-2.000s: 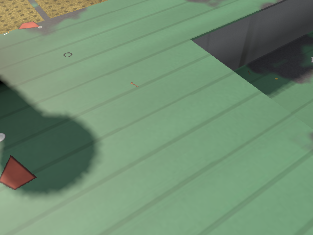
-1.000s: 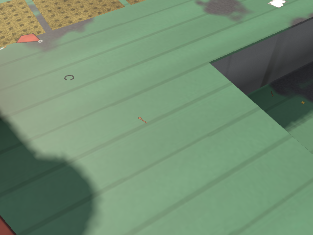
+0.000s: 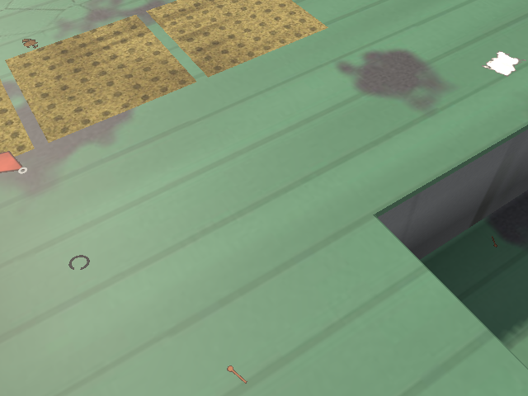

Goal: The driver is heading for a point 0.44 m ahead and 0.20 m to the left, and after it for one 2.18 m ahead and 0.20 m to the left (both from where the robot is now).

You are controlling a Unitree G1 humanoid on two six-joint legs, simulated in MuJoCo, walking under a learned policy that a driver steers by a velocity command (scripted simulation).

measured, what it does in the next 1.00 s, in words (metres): walks ahead, turning left: left foot, then right foot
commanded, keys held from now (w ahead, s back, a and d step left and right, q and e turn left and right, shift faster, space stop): w+q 0.46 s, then q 0.30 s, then e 0.24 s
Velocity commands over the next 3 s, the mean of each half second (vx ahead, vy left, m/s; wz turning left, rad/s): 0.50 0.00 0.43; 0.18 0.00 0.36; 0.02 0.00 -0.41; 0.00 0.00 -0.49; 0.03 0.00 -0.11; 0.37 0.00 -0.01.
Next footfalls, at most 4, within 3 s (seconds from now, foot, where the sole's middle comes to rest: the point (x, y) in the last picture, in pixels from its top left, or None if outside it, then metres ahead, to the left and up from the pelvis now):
0.46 left None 0.39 0.16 -0.77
0.90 right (267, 338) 0.62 0.04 -0.77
1.26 left None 0.45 0.23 -0.77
1.70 right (295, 383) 0.50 -0.03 -0.77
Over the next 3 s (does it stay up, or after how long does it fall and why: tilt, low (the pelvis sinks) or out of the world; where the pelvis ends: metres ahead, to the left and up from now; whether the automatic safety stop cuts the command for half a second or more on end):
stays up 0.65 0.07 0.00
